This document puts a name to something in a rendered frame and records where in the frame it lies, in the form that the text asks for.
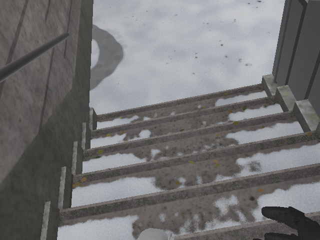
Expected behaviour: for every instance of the stairs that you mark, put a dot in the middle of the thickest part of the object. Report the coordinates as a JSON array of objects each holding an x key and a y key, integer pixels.
[{"x": 201, "y": 168}]

